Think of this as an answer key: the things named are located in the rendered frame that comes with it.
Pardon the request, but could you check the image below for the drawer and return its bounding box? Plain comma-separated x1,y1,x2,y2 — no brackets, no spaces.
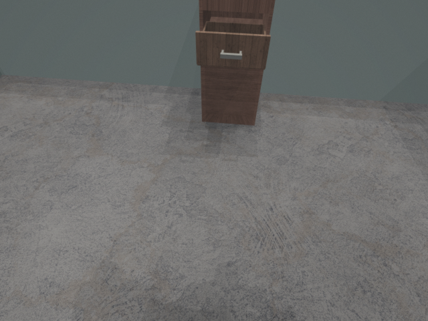
195,21,271,70

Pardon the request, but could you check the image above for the handle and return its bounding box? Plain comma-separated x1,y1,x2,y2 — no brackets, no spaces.
220,49,242,60

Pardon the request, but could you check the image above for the cabinet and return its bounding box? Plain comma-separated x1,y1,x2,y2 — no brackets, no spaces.
199,0,275,126

